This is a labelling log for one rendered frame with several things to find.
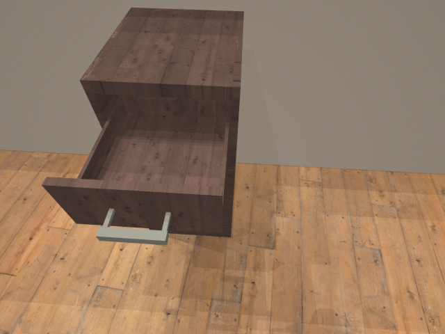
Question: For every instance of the drawer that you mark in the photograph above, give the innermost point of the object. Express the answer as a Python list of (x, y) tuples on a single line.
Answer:
[(154, 155)]

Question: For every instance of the cabinet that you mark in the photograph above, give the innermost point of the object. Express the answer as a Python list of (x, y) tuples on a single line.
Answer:
[(173, 53)]

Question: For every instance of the handle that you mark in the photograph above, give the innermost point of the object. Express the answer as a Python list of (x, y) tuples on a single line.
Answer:
[(129, 235)]

